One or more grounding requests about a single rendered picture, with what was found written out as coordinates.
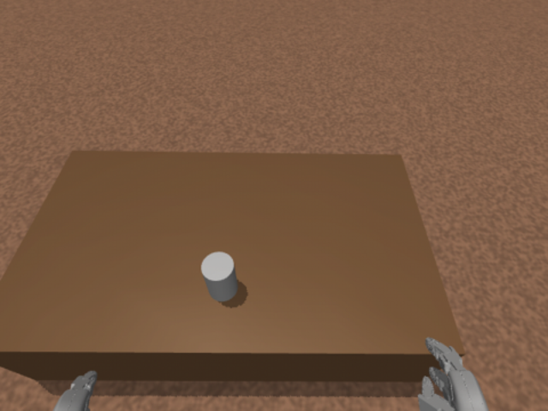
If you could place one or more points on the can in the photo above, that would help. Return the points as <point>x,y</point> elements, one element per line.
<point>219,273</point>

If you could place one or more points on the left robot hand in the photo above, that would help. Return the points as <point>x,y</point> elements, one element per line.
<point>78,397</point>

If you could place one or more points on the right robot hand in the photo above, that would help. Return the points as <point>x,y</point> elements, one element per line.
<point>460,387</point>

